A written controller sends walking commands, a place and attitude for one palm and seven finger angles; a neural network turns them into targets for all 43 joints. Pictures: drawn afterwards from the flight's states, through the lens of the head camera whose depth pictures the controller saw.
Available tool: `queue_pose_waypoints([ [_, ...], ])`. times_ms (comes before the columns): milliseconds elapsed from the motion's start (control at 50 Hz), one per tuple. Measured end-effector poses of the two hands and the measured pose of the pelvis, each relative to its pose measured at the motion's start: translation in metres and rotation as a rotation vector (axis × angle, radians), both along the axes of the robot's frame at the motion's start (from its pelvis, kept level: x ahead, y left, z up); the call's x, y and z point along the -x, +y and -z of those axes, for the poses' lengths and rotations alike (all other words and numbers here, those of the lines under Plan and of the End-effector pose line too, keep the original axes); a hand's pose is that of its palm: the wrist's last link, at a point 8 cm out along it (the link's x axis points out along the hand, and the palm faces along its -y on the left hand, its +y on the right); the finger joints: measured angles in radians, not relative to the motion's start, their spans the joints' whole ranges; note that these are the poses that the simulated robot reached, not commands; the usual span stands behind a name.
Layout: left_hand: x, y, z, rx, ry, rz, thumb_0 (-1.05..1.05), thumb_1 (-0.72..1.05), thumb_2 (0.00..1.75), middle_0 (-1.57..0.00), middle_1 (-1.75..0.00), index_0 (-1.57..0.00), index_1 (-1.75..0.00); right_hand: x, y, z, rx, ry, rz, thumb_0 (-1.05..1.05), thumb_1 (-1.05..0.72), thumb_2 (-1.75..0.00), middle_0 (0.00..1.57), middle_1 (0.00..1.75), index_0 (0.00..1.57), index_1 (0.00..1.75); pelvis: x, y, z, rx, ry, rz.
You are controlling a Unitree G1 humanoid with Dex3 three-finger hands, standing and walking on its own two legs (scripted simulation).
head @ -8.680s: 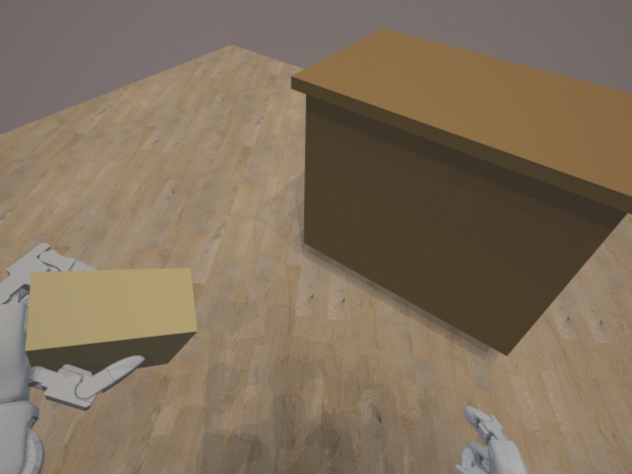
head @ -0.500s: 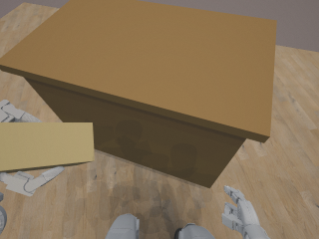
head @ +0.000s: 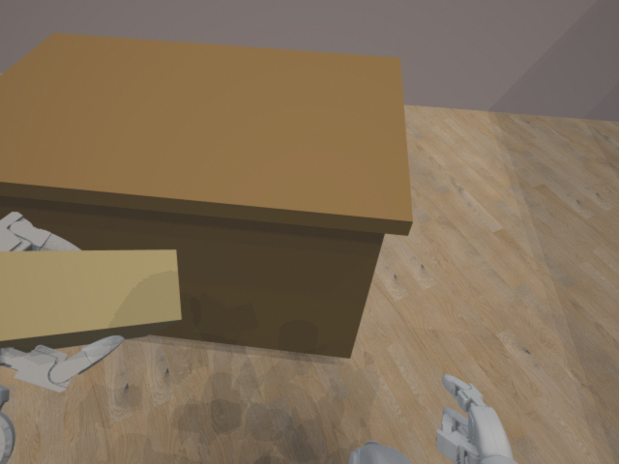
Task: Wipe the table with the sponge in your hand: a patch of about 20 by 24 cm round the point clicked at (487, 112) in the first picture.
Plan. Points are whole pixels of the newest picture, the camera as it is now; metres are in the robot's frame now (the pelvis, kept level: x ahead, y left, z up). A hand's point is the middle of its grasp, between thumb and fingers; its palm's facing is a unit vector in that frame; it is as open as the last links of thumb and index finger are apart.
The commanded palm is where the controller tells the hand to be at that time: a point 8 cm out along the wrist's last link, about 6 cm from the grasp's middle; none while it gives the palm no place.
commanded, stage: turn to face it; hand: left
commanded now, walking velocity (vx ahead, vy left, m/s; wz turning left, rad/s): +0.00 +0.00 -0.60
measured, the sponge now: (113, 302) +0.22 +0.22 +0.16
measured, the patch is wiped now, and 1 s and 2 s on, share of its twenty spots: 0.00 0.00 0.00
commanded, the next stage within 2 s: take the last steps up to it in 0.66 s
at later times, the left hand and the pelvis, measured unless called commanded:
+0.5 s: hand (225, 284) +0.23 +0.11 +0.19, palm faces +0.10 -0.83 -0.55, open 10.3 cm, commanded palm +0.19 +0.17 +0.19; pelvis -0.04 -0.06 +0.00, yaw -15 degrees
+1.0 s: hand (307, 340) +0.20 +0.03 +0.17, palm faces -0.03 -0.84 -0.53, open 10.3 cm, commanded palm +0.16 +0.11 +0.19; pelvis -0.10 -0.09 +0.01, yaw -22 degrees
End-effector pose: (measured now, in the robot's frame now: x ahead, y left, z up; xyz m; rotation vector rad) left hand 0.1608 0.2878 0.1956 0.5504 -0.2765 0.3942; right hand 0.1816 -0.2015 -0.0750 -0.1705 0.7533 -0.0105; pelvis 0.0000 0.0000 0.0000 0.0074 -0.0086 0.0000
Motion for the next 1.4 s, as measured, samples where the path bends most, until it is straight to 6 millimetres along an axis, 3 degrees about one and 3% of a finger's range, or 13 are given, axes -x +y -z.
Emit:
queue_pose_waypoints([
  [80, -0.020, -0.033, 0.000, -0.021, 0.008, 0.047, -0.01, -0.51, 1.00, -0.70, -1.36, -0.73, -1.35, 0.023, -0.007, 0.020, -0.079, 0.016, 0.020, 0.01, -0.90, -0.89, 0.21, 0.30, 0.21, 0.30, 0.004, -0.019, 0.006, 0.013, 0.006, 0.062],
  [180, -0.052, -0.085, 0.012, -0.029, 0.035, 0.155, -0.01, -0.51, 1.00, -0.70, -1.36, -0.73, -1.35, 0.058, -0.050, 0.047, -0.077, 0.111, 0.087, 0.01, -0.90, -0.89, 0.21, 0.30, 0.21, 0.30, 0.019, -0.046, 0.012, 0.016, 0.004, 0.089],
  [320, -0.058, -0.131, 0.002, -0.093, 0.129, 0.350, -0.01, -0.51, 1.00, -0.70, -1.36, -0.73, -1.35, 0.110, -0.126, 0.022, 0.045, 0.183, 0.292, 0.01, -0.91, -0.89, 0.21, 0.30, 0.20, 0.30, 0.031, -0.060, -0.004, -0.021, 0.041, 0.195],
  [440, -0.051, -0.137, -0.021, -0.144, 0.034, 0.411, -0.01, -0.51, 1.00, -0.70, -1.36, -0.73, -1.35, 0.135, -0.159, -0.003, 0.134, 0.147, 0.385, 0.01, -0.91, -0.90, 0.20, 0.30, 0.20, 0.30, 0.038, -0.062, -0.007, -0.022, 0.043, 0.246],
  [540, -0.043, -0.123, -0.008, -0.076, 0.006, 0.382, -0.01, -0.51, 1.00, -0.70, -1.36, -0.73, -1.35, 0.144, -0.157, -0.012, 0.157, 0.079, 0.423, 0.01, -0.91, -0.90, 0.20, 0.30, 0.20, 0.30, 0.043, -0.056, -0.001, -0.007, 0.033, 0.269],
  [640, -0.034, -0.119, 0.011, 0.013, 0.041, 0.331, -0.01, -0.51, 1.00, -0.70, -1.37, -0.73, -1.35, 0.150, -0.133, -0.011, 0.106, 0.017, 0.419, 0.01, -0.91, -0.90, 0.20, 0.30, 0.20, 0.30, 0.051, -0.057, -0.002, -0.006, 0.012, 0.322],
  [780, -0.028, -0.164, 0.011, 0.041, 0.012, 0.380, -0.01, -0.51, 1.00, -0.70, -1.37, -0.73, -1.35, 0.162, -0.109, 0.013, -0.036, -0.037, 0.368, 0.01, -0.90, -0.89, 0.21, 0.30, 0.20, 0.30, 0.072, -0.075, 0.005, 0.008, 0.002, 0.378],
  [860, -0.029, -0.197, 0.005, 0.015, -0.001, 0.452, -0.01, -0.51, 1.00, -0.70, -1.37, -0.73, -1.35, 0.187, -0.118, 0.027, -0.066, 0.008, 0.391, 0.01, -0.90, -0.89, 0.21, 0.30, 0.21, 0.30, 0.089, -0.084, 0.005, 0.020, -0.002, 0.369],
  [920, -0.027, -0.207, 0.001, -0.007, 0.033, 0.488, -0.01, -0.51, 1.00, -0.70, -1.37, -0.73, -1.35, 0.212, -0.133, 0.024, -0.047, 0.065, 0.450, 0.01, -0.90, -0.89, 0.21, 0.30, 0.21, 0.30, 0.094, -0.087, -0.003, -0.003, 0.009, 0.384],
  [1040, -0.015, -0.196, 0.000, -0.090, 0.116, 0.489, -0.01, -0.52, 1.00, -0.70, -1.37, -0.73, -1.35, 0.256, -0.165, 0.010, 0.049, 0.137, 0.545, 0.01, -0.91, -0.89, 0.21, 0.30, 0.20, 0.30, 0.098, -0.089, -0.013, -0.021, 0.032, 0.384],
  [1120, -0.004, -0.179, 0.001, -0.059, 0.092, 0.453, -0.01, -0.52, 1.00, -0.70, -1.37, -0.73, -1.35, 0.269, -0.177, 0.001, 0.130, 0.168, 0.539, 0.01, -0.91, -0.89, 0.20, 0.30, 0.20, 0.30, 0.098, -0.084, -0.013, -0.018, 0.027, 0.362],
  [1220, 0.004, -0.157, 0.006, 0.005, 0.007, 0.419, -0.01, -0.52, 1.00, -0.70, -1.37, -0.73, -1.35, 0.259, -0.173, -0.004, 0.191, 0.127, 0.527, 0.01, -0.91, -0.90, 0.20, 0.30, 0.20, 0.30, 0.094, -0.071, -0.004, -0.008, -0.004, 0.347],
  [1400, -0.004, -0.146, 0.006, 0.013, -0.044, 0.350, -0.01, -0.52, 1.00, -0.70, -1.37, -0.73, -1.35, 0.200, -0.129, 0.013, 0.048, -0.018, 0.437, 0.01, -0.91, -0.90, 0.20, 0.30, 0.20, 0.30, 0.086, -0.069, 0.004, 0.016, -0.017, 0.331],
])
